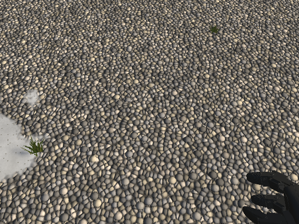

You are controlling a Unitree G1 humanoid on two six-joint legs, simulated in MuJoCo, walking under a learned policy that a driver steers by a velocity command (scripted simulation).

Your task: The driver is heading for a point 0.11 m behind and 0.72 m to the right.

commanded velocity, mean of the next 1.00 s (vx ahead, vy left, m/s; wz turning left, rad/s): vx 0.85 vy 0.00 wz -0.91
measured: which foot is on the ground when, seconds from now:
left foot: up 0.00-0.00, down 0.02-0.44, up 0.46-0.88, down 0.90-1.00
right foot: down 0.00-0.00, up 0.02-0.44, down 0.46-0.92, up 0.94-1.00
